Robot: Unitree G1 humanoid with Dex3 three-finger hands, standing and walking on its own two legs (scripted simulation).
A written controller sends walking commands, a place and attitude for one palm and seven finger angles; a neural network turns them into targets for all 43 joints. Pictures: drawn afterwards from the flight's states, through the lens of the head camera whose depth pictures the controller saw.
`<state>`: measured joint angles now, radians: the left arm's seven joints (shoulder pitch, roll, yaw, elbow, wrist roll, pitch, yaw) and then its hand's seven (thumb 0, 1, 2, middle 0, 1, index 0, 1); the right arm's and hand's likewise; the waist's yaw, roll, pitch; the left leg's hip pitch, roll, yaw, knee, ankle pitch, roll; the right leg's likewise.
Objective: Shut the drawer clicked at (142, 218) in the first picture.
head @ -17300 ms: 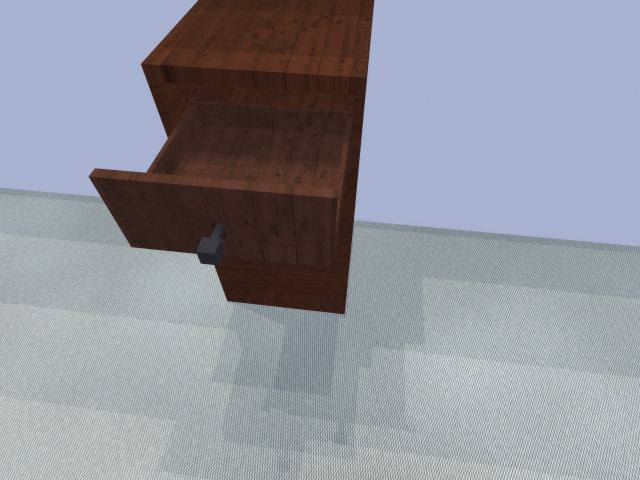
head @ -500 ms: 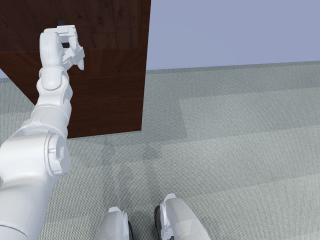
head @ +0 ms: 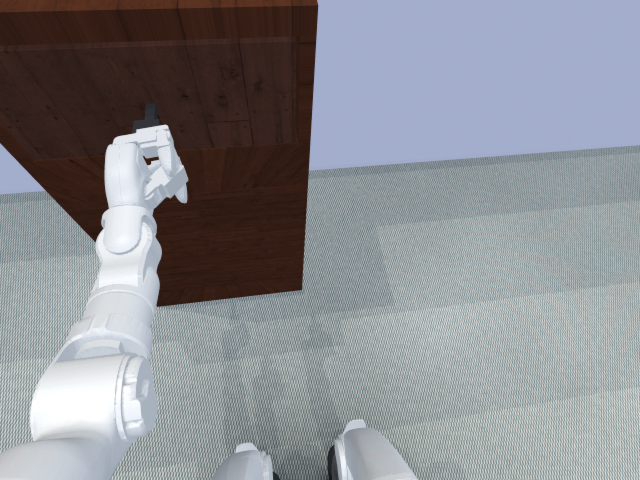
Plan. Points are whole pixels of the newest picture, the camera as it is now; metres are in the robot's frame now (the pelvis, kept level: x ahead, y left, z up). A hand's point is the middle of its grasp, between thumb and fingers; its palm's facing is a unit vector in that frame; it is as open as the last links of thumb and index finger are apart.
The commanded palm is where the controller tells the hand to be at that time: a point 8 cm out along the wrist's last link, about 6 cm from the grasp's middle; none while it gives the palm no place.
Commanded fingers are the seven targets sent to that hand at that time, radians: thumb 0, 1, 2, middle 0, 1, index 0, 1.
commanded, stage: pull the fist back off the drawer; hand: left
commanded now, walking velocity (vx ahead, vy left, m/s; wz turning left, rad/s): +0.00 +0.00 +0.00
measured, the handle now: (150, 127) +0.56 +0.17 +0.06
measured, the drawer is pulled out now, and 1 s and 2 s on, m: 0.00 0.00 0.00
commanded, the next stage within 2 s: draw the hand back to the body in 0.06 s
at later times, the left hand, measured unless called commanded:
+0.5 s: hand (133, 219) +0.39 +0.16 +0.11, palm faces +0.07 -1.00 -0.04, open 3.2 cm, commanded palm +0.35 +0.21 +0.12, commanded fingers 0.00 0.90 0.90 -1.40 -1.60 -1.40 -1.60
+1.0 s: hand (0, 327) +0.27 +0.21 +0.17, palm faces +0.30 -0.91 -0.28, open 3.2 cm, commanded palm +0.22 +0.25 +0.19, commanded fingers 0.00 0.90 0.90 -1.40 -1.60 -1.40 -1.60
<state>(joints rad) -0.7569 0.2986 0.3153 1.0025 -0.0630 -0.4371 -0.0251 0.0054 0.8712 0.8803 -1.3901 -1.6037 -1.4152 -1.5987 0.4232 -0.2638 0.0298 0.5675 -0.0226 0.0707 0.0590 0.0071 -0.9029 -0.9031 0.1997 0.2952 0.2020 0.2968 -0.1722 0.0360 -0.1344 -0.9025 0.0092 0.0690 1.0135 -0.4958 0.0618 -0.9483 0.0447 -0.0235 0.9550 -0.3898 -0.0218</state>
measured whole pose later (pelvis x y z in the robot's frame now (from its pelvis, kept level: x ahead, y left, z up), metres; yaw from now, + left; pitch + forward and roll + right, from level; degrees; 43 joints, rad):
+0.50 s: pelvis +0.03 -0.01 +0.03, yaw +3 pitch +13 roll -1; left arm -0.24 0.20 0.13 0.40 -0.17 -0.28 -0.07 0.01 0.90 0.90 -1.40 -1.60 -1.40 -1.60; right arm 0.29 -0.24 0.02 0.53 0.04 0.04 0.02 0.01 -0.90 -0.90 0.20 0.30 0.20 0.30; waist -0.04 0.04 -0.12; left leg -0.58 -0.01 0.03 0.82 -0.47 0.05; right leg -0.62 0.03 -0.05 0.78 -0.39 -0.03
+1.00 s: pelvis +0.03 -0.01 +0.07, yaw +4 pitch -1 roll -1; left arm 0.21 0.29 0.11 -0.11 -0.07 -0.06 0.09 0.01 0.89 0.90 -1.40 -1.60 -1.40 -1.60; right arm 0.18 -0.24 0.05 0.57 0.02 -0.02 -0.06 0.01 -0.90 -0.90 0.20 0.30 0.20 0.30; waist 0.03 0.06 -0.01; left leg -0.14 -0.03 0.02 0.48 -0.31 0.04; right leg -0.19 0.02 -0.05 0.47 -0.26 -0.03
